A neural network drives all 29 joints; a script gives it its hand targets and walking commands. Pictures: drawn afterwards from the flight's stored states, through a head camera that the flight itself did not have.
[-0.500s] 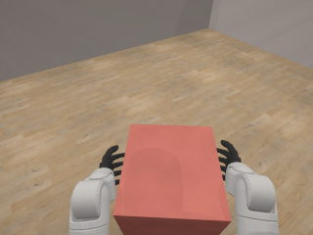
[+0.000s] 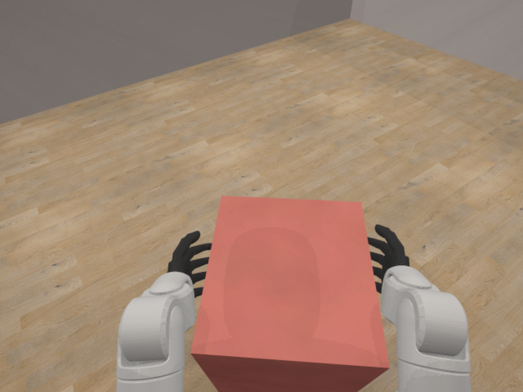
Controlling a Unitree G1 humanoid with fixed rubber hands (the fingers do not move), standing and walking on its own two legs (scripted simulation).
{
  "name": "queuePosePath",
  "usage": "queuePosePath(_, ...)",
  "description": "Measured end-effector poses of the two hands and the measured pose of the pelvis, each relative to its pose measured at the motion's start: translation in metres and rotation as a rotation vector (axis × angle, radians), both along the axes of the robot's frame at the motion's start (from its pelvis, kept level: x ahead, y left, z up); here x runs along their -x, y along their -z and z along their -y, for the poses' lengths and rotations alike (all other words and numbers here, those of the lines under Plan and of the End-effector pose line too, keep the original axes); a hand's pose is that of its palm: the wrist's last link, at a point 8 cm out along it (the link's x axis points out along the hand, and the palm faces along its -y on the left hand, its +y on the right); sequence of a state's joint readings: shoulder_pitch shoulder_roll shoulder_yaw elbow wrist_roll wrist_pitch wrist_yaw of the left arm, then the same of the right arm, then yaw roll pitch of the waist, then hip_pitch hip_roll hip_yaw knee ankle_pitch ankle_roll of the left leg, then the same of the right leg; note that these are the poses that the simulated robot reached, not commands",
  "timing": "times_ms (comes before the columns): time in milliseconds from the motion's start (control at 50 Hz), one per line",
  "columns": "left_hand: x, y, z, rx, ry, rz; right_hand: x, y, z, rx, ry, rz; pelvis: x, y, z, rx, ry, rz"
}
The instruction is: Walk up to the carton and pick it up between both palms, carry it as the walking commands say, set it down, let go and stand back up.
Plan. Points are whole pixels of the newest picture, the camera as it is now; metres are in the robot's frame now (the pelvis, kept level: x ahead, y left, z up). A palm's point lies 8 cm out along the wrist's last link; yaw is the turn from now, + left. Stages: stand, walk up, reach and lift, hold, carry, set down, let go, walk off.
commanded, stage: carry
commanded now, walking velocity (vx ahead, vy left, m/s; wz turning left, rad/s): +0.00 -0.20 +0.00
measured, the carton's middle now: (285, 303) +0.27 +0.00 +0.01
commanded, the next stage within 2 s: none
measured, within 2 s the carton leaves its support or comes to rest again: neither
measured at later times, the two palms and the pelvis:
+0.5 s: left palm (206, 326) +0.20 +0.10 +0.10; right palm (450, 303) +0.24 -0.19 +0.10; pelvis -0.05 -0.06 +0.01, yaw +4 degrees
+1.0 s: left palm (230, 338) +0.18 +0.07 +0.11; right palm (498, 329) +0.20 -0.23 +0.12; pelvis -0.07 -0.08 +0.02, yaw +2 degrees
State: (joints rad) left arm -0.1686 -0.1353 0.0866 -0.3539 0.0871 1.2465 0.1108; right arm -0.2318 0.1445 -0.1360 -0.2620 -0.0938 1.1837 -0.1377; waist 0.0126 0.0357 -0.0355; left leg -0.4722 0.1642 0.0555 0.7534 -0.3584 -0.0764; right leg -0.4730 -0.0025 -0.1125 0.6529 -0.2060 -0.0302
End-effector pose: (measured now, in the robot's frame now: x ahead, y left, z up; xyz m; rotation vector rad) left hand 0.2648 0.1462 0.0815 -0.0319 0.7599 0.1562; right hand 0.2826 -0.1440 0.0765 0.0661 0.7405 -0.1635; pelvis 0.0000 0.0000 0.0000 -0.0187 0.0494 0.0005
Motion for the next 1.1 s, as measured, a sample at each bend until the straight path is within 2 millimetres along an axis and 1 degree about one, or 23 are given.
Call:
queuePosePath(80,0.008,0.002,0.019,0.0,0.006,-0.014,0.009,0.001,0.019,-0.004,0.009,-0.015,0.011,-0.003,0.017,-0.021,-0.034,-0.011)
queuePosePath(140,0.015,0.001,0.028,0.006,0.006,-0.014,0.015,-0.002,0.028,-0.004,0.013,-0.014,0.019,-0.004,0.026,-0.021,-0.046,-0.017)
queuePosePath(200,0.023,0.001,0.031,0.019,-0.003,0.004,0.021,-0.007,0.031,0.007,0.007,0.004,0.026,-0.003,0.033,-0.011,-0.052,-0.02)
queuePosePath(260,0.035,0.0,0.033,0.042,-0.026,0.003,0.027,-0.013,0.032,0.034,-0.02,0.003,0.033,-0.007,0.041,-0.029,-0.055,-0.009)
queuePosePath(340,0.05,-0.006,0.037,0.032,-0.048,0.004,0.034,-0.018,0.035,0.031,-0.049,0.003,0.037,-0.009,0.05,-0.032,-0.043,0.01)
queuePosePath(420,0.057,-0.013,0.043,0.026,-0.057,0.014,0.04,-0.022,0.041,0.027,-0.059,0.013,0.042,-0.01,0.057,-0.034,-0.054,0.019)
queuePosePath(500,0.063,-0.019,0.048,0.023,-0.054,0.008,0.047,-0.027,0.047,0.026,-0.057,0.006,0.047,-0.014,0.062,-0.04,-0.062,0.022)
queuePosePath(600,0.069,-0.028,0.055,0.027,-0.041,0.009,0.057,-0.037,0.054,0.032,-0.046,0.007,0.054,-0.021,0.066,-0.047,-0.056,0.027)
queuePosePath(680,0.07,-0.034,0.061,0.023,-0.033,0.025,0.061,-0.042,0.06,0.027,-0.035,0.022,0.058,-0.022,0.069,-0.055,-0.052,0.031)
queuePosePath(1020,0.081,-0.033,0.083,0.021,-0.003,0.017,0.082,-0.039,0.083,0.024,-0.004,0.012,0.076,-0.025,0.082,-0.077,-0.02,0.051)
queuePosePath(1060,0.082,-0.033,0.087,0.027,0.002,0.011,0.086,-0.039,0.087,0.025,0.005,0.007,0.08,-0.026,0.085,-0.079,0.002,0.052)
queuePosePath(1100,0.08,-0.032,0.093,0.011,0.022,0.018,0.087,-0.036,0.093,0.005,0.029,0.017,0.083,-0.022,0.086,-0.063,-0.003,0.052)
